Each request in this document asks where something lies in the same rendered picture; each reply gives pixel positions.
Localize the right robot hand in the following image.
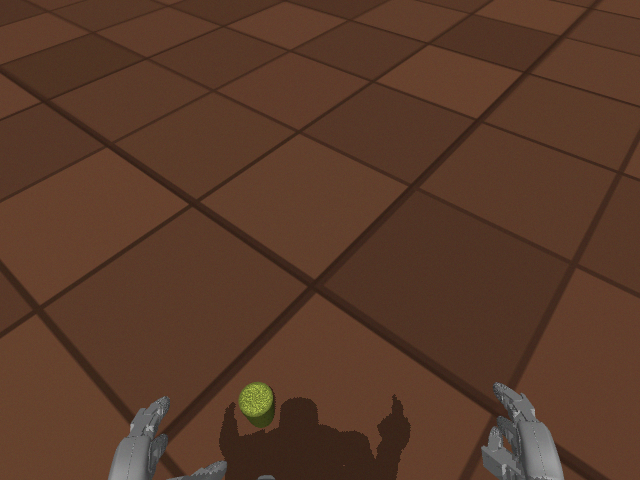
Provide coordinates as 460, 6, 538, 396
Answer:
481, 382, 564, 480

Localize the cup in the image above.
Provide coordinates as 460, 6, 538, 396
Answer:
238, 382, 275, 428

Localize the left robot hand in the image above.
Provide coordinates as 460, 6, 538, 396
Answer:
108, 396, 227, 480

